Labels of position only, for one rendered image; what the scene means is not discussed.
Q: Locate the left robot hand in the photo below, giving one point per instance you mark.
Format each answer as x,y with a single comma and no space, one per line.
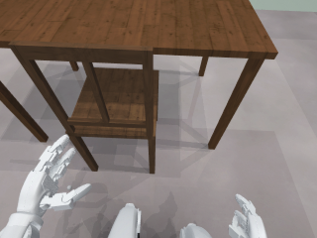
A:
43,179

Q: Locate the left robot forearm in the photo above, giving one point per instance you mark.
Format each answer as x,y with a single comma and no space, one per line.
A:
22,224

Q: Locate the robot thigh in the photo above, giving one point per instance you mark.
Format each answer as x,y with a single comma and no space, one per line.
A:
192,231
127,223

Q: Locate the table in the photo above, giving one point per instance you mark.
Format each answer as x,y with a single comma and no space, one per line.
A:
191,28

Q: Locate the right robot thigh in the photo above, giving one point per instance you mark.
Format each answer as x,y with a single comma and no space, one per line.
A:
192,231

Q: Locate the left robot thigh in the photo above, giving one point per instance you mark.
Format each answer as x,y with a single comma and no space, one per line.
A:
127,223

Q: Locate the chair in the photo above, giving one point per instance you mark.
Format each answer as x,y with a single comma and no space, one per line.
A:
120,103

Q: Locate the right robot hand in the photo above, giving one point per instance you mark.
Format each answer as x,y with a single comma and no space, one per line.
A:
252,226

